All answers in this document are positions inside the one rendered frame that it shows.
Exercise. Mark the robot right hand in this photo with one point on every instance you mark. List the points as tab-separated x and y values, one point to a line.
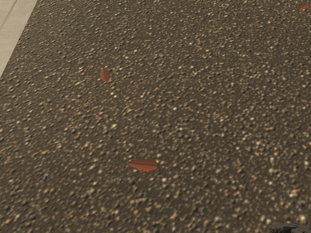
289	228

